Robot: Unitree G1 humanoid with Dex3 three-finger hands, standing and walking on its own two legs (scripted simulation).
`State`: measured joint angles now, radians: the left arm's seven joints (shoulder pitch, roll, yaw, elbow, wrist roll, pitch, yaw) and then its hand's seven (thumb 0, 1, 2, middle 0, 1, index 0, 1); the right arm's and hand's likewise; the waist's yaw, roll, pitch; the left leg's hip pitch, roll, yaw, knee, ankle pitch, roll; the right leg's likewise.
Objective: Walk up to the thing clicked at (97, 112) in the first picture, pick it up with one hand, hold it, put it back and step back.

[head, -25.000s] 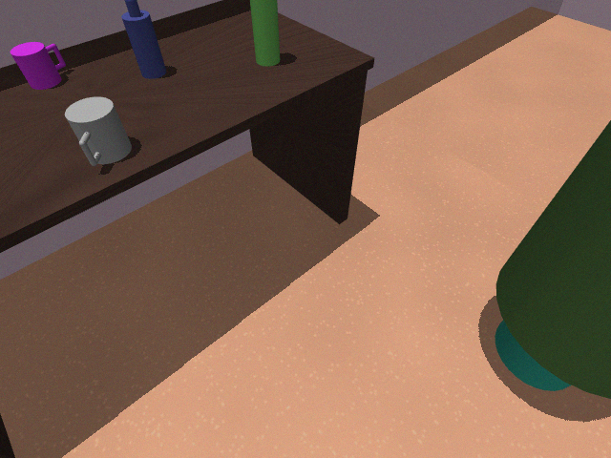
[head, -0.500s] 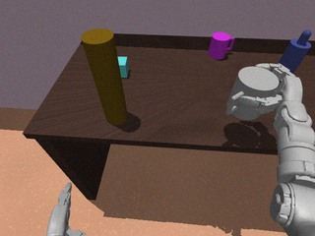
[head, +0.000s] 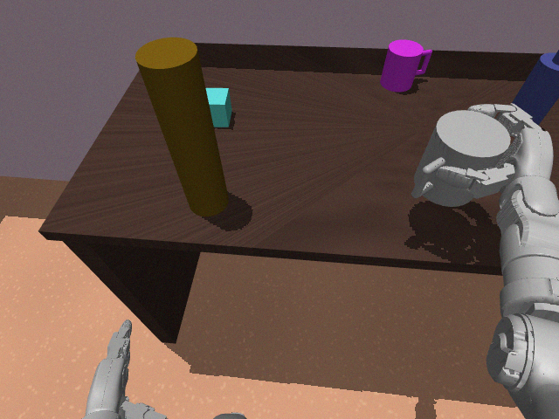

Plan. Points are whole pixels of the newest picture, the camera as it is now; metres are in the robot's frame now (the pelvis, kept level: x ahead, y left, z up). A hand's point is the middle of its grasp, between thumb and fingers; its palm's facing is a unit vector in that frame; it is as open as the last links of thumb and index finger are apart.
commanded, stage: lower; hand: right
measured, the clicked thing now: (449, 165) +0.44 -0.19 +0.12
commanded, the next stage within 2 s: loosen in 1.06 s
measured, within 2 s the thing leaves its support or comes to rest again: rests again in 0.88 s
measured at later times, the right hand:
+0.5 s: hand (461, 177) +0.46 -0.23 +0.08, palm faces +0.21 +0.98 +0.02, open 12.1 cm
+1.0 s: hand (453, 186) +0.47 -0.23 +0.05, palm faces +0.20 +0.98 +0.02, open 12.1 cm
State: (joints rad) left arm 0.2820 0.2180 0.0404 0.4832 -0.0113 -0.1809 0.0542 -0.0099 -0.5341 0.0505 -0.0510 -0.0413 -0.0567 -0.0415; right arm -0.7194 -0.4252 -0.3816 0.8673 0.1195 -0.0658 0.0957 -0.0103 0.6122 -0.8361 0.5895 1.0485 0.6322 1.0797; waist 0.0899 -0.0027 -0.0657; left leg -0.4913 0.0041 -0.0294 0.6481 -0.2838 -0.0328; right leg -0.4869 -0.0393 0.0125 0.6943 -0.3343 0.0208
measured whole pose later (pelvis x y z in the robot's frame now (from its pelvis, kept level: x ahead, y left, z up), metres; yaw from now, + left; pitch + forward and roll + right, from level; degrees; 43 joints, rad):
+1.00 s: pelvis -0.01 -0.01 -0.03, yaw +0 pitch +14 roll +2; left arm 0.33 0.23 0.02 0.30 0.02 -0.13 0.04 -0.01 -0.54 0.06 -0.05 -0.04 -0.05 -0.05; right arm -0.73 -0.45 -0.44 1.03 0.08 -0.27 0.10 -0.01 0.61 -0.83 0.59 1.04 0.64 1.08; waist 0.15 0.02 -0.09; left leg -0.74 0.00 -0.03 0.84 -0.35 -0.04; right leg -0.74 -0.04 0.02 0.91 -0.42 0.01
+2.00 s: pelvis -0.01 +0.00 -0.04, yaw +0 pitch +16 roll +2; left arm 0.39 0.24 0.03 0.17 0.02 -0.10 0.02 -0.01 -0.55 0.06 -0.06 -0.05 -0.05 -0.06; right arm -0.74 -0.46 -0.46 1.01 0.09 -0.28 0.13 -0.01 0.49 -0.53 0.73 0.68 0.76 0.68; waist 0.15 0.01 -0.11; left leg -0.81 0.00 -0.02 0.93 -0.39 -0.04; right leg -0.82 -0.04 0.03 0.99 -0.45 0.02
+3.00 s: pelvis +0.02 +0.00 +0.00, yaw +0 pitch +9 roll +1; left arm 0.40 0.26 0.04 0.35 -0.04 -0.06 0.01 -0.01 -0.53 0.06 -0.05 -0.04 -0.06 -0.04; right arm -0.60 -0.67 -0.46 0.82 -0.01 -0.05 0.03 -0.01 0.58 -0.03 0.06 0.06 0.07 0.06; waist 0.04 0.00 -0.08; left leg -0.48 0.00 -0.03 0.64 -0.31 -0.03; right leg -0.48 -0.04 0.02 0.70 -0.37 0.02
